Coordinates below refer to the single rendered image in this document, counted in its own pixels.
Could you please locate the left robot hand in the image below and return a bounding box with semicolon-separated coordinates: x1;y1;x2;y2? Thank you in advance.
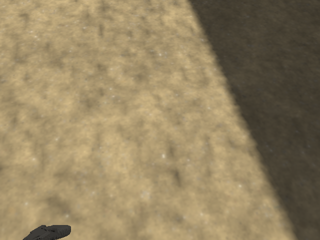
23;225;71;240

